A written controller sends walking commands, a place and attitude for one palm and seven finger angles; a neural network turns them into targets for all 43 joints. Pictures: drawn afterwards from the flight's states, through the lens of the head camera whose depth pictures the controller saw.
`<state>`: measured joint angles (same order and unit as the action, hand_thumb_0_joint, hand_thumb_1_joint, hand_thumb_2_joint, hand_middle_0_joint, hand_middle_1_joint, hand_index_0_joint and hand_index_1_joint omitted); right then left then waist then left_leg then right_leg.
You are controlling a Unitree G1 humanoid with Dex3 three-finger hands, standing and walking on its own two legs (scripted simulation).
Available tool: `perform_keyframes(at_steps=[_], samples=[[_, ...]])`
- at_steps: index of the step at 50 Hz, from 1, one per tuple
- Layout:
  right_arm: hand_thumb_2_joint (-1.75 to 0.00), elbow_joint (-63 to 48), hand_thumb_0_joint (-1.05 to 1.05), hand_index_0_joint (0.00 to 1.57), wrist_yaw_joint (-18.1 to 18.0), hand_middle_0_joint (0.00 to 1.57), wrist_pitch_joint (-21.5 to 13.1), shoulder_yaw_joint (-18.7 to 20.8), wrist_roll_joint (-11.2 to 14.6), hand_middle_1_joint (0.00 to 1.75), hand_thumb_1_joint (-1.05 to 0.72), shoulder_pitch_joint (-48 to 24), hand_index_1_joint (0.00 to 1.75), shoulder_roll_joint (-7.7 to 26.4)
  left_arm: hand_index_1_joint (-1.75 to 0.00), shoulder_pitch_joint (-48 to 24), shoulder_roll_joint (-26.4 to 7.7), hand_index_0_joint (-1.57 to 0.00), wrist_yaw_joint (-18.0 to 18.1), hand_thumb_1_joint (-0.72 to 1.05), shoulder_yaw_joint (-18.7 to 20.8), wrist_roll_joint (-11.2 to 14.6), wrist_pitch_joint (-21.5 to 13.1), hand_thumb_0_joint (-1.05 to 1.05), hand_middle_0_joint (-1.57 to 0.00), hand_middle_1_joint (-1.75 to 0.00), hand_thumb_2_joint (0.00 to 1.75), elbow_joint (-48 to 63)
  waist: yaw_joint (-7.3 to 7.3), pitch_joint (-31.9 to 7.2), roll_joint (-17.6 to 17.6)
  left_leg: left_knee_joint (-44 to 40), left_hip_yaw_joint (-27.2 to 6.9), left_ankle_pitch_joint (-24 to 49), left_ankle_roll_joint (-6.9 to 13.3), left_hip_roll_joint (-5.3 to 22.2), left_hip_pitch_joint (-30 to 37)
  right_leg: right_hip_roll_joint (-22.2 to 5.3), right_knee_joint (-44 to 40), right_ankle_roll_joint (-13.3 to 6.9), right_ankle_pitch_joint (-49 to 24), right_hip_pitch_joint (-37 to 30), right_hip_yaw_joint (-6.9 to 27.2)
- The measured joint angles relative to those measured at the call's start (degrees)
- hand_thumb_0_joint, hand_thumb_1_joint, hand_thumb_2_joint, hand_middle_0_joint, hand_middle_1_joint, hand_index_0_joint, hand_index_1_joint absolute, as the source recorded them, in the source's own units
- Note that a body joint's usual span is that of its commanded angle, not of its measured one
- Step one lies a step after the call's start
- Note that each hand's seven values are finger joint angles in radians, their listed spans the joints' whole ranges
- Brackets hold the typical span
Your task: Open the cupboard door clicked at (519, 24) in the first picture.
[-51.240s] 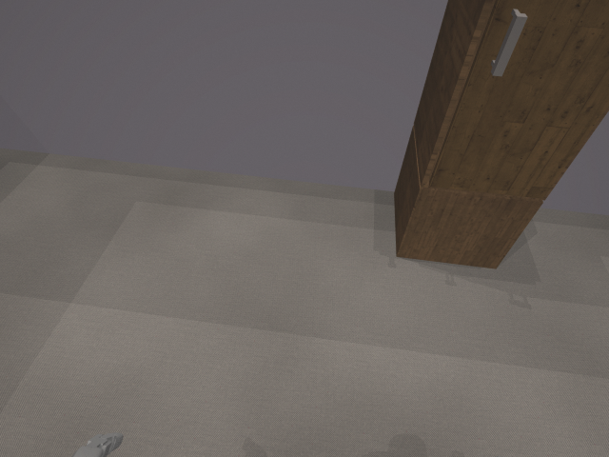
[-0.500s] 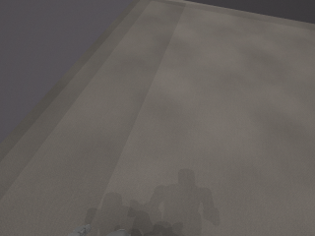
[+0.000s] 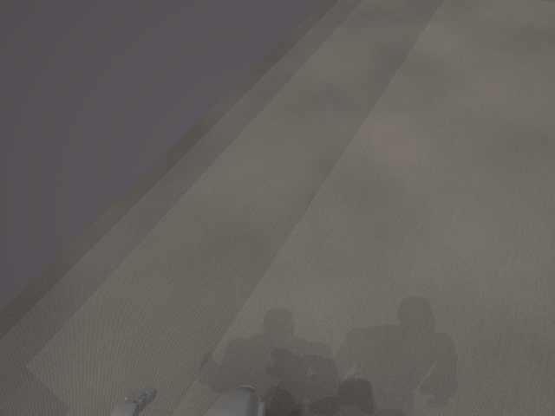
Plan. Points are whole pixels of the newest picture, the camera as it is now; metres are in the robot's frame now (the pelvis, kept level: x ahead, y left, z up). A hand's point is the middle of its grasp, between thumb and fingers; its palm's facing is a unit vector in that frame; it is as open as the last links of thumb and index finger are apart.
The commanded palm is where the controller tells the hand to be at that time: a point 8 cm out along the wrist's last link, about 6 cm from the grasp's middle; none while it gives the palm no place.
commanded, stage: turn to face it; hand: left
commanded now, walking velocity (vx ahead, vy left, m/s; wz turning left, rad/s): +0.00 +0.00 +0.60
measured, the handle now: out of the picture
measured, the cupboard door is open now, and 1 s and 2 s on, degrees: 45 45 45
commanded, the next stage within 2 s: none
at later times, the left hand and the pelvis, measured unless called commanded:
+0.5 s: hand out of the picture -0.01 +0.21 -0.17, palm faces +0.38 -0.89 -0.27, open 7.4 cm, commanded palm none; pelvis +0.02 -0.01 -0.01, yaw +20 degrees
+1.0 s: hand out of the picture +0.02 +0.13 -0.14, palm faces +0.61 -0.75 -0.26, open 7.3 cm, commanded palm none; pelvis +0.07 -0.07 +0.01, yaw +40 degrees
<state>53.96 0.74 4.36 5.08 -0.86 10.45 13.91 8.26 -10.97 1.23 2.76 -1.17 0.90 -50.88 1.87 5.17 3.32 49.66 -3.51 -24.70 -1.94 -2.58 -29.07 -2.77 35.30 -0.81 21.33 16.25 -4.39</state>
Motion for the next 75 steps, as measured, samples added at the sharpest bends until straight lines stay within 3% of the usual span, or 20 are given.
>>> perform_keyframes(at_steps=[3, 5, 12, 17, 19, 22, 26, 31, 37, 41, 43, 45, 51, 55, 57, 58, 61, 65, 69, 75], samples=[[-0.9, 0.5, 0.0, 0.2, 0.4, 0.2, 0.6, 0.4, -0.2, 0.29, -0.91, -0.9, 0.3, 0.8, -0.3, 1.3, 1.4, -0.2, 0.3, 0.9, -0.6, 0.2, -0.1, 0.0, -0.2, -0.3, 0.9, -0.3, 0.32, 0.5, -0.8, 14.8, 2.8, 0.2, -1.3, 1.0, -3.3, -1.6, -2.7, -0.8, -0.9, -2.7, -2.3], [-0.9, 0.4, 0.0, 0.2, 0.6, 0.2, 0.7, 0.4, -0.1, 0.29, -0.91, -1.6, 0.3, 0.9, -0.3, 2.0, 1.9, -0.2, 0.3, 0.9, -0.9, 0.2, -0.3, 0.0, -0.2, -0.3, 0.9, -0.6, 0.57, 0.8, -1.7, 17.0, 4.2, 1.3, -2.0, 2.1, -3.2, -2.5, -4.4, -0.9, -1.3, -4.3, -3.8], [-0.9, 0.4, 0.0, 0.2, 0.8, 0.19, 0.8, -0.4, 0.1, 0.29, -0.91, -4.5, 0.3, 0.8, -0.3, 3.9, 0.7, -0.2, 0.3, 0.92, -0.3, -0.1, -1.2, 0.0, -0.2, -0.3, 0.89, -0.6, -0.82, 2.2, -3.9, 3.4, 7.3, 0.9, -2.2, 4.2, 3.1, -4.8, -4.6, -1.0, 0.4, -7.2, -10.3], [-0.9, -1.2, 0.0, 0.19, 1.0, 0.19, 0.2, -1.0, 0.2, 0.29, -0.91, -7.4, 0.3, 0.2, -0.3, 5.9, -1.0, -0.2, 0.0, 0.91, 0.3, -0.3, -0.9, 0.0, -0.2, -0.3, 0.89, -1.6, -2.31, 2.7, -5.4, -8.1, 10.5, 1.6, -0.4, 3.1, 8.9, -6.5, 0.3, -0.3, 4.0, -6.6, -14.0], [-0.9, -2.5, 0.0, 0.2, 1.1, 0.19, -0.8, -1.3, 0.0, 0.29, -0.91, -7.9, 0.3, 0.3, -0.3, 7.1, -1.7, -0.2, -0.2, 0.91, 0.6, 0.0, -0.6, 0.0, -0.2, -0.3, 0.89, -2.1, -2.36, 2.0, -5.6, -15.3, 11.5, 8.1, 1.2, 2.5, 12.5, -7.5, 5.8, 0.5, 6.2, -4.6, -14.9], [-0.9, -3.6, 0.0, 0.2, 0.7, 0.19, -2.4, -1.6, 0.0, 0.29, -0.91, -8.0, 0.3, -0.4, -0.3, 5.8, -3.2, -0.2, -0.3, 0.91, 1.0, 0.5, 1.8, 0.0, -0.2, -0.3, 0.89, -3.0, -2.38, 2.4, -6.8, -12.4, 10.2, 5.8, 3.9, 1.4, 11.1, -6.4, 23.4, 3.6, 11.2, 3.2, -6.5], [-0.9, -3.4, 0.0, 0.2, -0.4, 0.2, -2.5, -1.9, -0.1, 0.29, -0.91, -5.6, 0.3, -0.5, -0.3, 3.3, -3.0, -0.2, -0.5, 0.91, 1.3, 0.3, 3.0, 0.01, -0.2, -0.3, 0.9, -2.4, -2.43, 1.3, -5.4, -15.2, 7.3, 7.0, 3.5, 1.5, 12.0, -3.9, 31.6, 5.2, 7.2, 10.0, 0.2], [-0.9, -2.1, 0.0, 0.2, -0.5, 0.2, -2.0, -2.1, -0.4, 0.29, -0.91, -2.9, 0.3, -0.8, -0.3, 0.6, -2.4, -0.19, -1.0, 0.91, 1.3, 0.1, 2.4, 0.01, -0.19, -0.3, 0.9, 0.1, -1.89, 0.5, -3.6, -18.7, 3.9, 9.3, 2.7, 1.7, 12.7, -3.1, 23.6, 5.6, 3.4, 11.2, 3.6], [-0.9, -1.3, 0.0, 0.2, -0.2, 0.2, -0.9, -1.3, -0.3, 0.29, -0.91, -0.4, 0.3, -1.1, -0.3, -0.7, -1.7, -0.2, -1.1, 0.9, 0.8, 0.3, 0.6, 0.0, -0.19, -0.3, 0.9, 2.1, -0.59, -0.2, -1.8, -14.8, -0.4, 7.7, 0.0, 1.7, 9.8, -0.7, 1.5, 4.9, -2.7, 3.0, 2.3], [-0.9, -0.1, 0.0, 0.2, -0.1, 0.2, 0.2, 0.0, 0.1, 0.29, -0.91, -0.4, 0.3, 0.2, -0.3, -0.5, 0.4, -0.2, -0.3, 0.9, -0.2, -0.1, -0.5, 0.0, -0.2, -0.3, 0.89, 1.9, 0.15, 0.9, -0.4, 6.8, 0.6, -3.4, -0.2, 0.6, 2.7, -1.8, 2.0, 0.3, -1.1, 1.4, -1.4], [-0.9, 0.4, 0.0, 0.2, 0.2, 0.2, 0.6, 0.2, 0.0, 0.29, -0.91, -0.7, 0.3, 0.6, -0.3, 0.4, 1.2, -0.2, 0.0, 0.9, -0.5, 0.0, -0.4, 0.0, -0.2, -0.3, 0.89, 1.7, 0.29, 1.0, -0.7, 15.9, 2.6, -1.9, -0.9, 1.3, 0.1, -2.7, -0.2, 0.0, -1.6, -0.3, -2.8], [-0.9, 0.5, 0.01, 0.2, 0.5, 0.2, 0.7, 0.2, 0.0, 0.29, -0.91, -1.1, 0.3, 0.6, -0.3, 1.2, 1.6, -0.2, 0.1, 0.9, -0.7, 0.0, -0.3, 0.0, -0.2, -0.3, 0.89, 1.3, 0.6, 1.2, -1.5, 18.7, 3.9, -0.1, -1.5, 2.2, -0.8, -3.5, -2.5, 0.0, -2.5, -1.8, -4.2], [-0.9, 0.4, 0.0, 0.2, 0.9, 0.19, 0.7, -0.3, 0.2, 0.29, -0.91, -2.5, 0.3, 0.0, -0.3, 2.6, 1.3, -0.2, 0.3, 0.91, -0.3, -0.1, -0.8, 0.0, -0.2, -0.3, 0.89, 0.6, 0.0, 2.0, -3.8, 6.1, 6.7, 0.3, -2.1, 4.2, 3.0, -5.6, -4.6, 0.1, -2.3, -4.5, -9.6], [-0.9, -0.1, 0.0, 0.2, 1.0, 0.19, 0.3, -0.8, 0.3, 0.29, -0.91, -4.5, 0.3, -0.5, -0.3, 3.4, 0.0, -0.2, 0.0, 0.91, 0.3, -0.5, -0.8, 0.0, -0.2, -0.3, 0.89, 0.1, -1.41, 2.5, -4.9, -4.4, 9.0, 0.2, -1.1, 4.1, 7.1, -7.0, -1.4, 0.9, -0.1, -4.4, -12.9], [-0.9, -1.1, 0.0, 0.2, 1.2, 0.19, -0.4, -1.1, 0.2, 0.29, -0.91, -5.1, 0.3, -0.6, -0.3, 4.3, -0.9, -0.2, -0.2, 0.91, 0.7, -0.2, -0.6, 0.0, -0.2, -0.3, 0.89, -0.4, -1.75, 2.2, -5.6, -12.3, 10.2, 4.9, -0.3, 3.5, 10.5, -8.2, 2.2, 1.7, 2.1, -3.5, -14.2], [-0.9, -1.7, 0.0, 0.2, 1.2, 0.19, -1.1, -1.1, 0.1, 0.29, -0.91, -5.2, 0.3, -0.3, -0.3, 4.9, -1.3, -0.2, -0.4, 0.91, 1.0, 0.0, -0.3, 0.0, -0.2, -0.3, 0.89, -0.6, -1.74, 1.6, -5.4, -15.1, 9.9, 9.4, 1.2, 3.4, 11.4, -8.6, 5.8, 2.3, 3.3, -1.8, -14.0], [-0.9, -2.5, 0.0, 0.2, 0.6, 0.19, -2.4, -1.3, -0.1, 0.29, -0.91, -5.8, 0.3, -1.2, -0.3, 4.1, -3.0, -0.2, -0.3, 0.91, 1.5, 0.3, 2.1, 0.0, -0.2, -0.3, 0.89, -2.1, -2.22, 1.9, -6.9, -11.8, 9.2, 6.3, 4.1, 2.1, 10.2, -7.2, 21.8, 4.2, 10.5, 5.2, -5.0], [-0.9, -2.8, 0.0, 0.2, -0.4, 0.2, -2.5, -1.7, -0.4, 0.29, -0.91, -4.4, 0.3, -1.3, -0.3, 2.6, -3.3, -0.2, -0.6, 0.91, 1.8, 0.1, 3.2, 0.01, -0.19, -0.3, 0.9, -2.5, -2.01, 0.5, -5.5, -15.5, 6.8, 7.3, 3.8, 1.8, 11.5, -4.5, 30.3, 5.3, 5.8, 11.1, 0.6], [-0.9, -2.2, 0.0, 0.2, -0.6, 0.2, -2.4, -2.0, -0.4, 0.29, -0.91, -3.0, 0.3, -1.3, -0.3, 1.1, -3.0, -0.19, -0.9, 0.91, 1.7, 0.1, 2.6, 0.01, -0.19, -0.3, 0.9, -1.0, -1.94, 0.0, -4.2, -19.3, 4.6, 9.7, 3.7, 1.5, 12.6, -3.3, 26.6, 5.7, 2.5, 12.2, 2.8], [-0.9, -1.4, 0.0, 0.2, -0.4, 0.2, -1.5, -1.6, -0.6, 0.29, -0.91, -1.1, 0.3, -1.5, -0.3, -0.5, -2.1, -0.19, -0.9, 0.91, 1.3, 0.4, 1.6, 0.0, -0.19, -0.3, 0.9, 0.9, -0.72, -0.1, -2.4, -18.5, 0.8, 9.6, 1.9, 1.2, 11.2, -0.7, 10.1, 5.4, 1.6, 6.4, 2.7]])
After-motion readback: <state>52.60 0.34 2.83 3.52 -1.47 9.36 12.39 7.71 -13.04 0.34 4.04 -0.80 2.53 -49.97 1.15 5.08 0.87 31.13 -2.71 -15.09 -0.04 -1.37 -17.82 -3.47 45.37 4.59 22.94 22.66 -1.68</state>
